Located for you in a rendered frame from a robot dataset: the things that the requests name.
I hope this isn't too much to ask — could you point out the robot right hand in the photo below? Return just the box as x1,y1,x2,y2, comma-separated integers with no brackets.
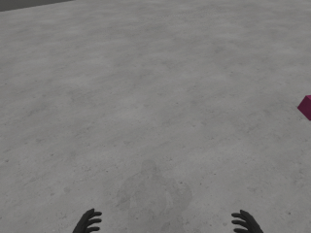
231,210,263,233

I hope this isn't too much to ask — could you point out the robot left hand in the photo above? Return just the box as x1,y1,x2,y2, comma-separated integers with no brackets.
72,208,102,233

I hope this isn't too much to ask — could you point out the carton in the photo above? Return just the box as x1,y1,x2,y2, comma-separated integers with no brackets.
297,95,311,121

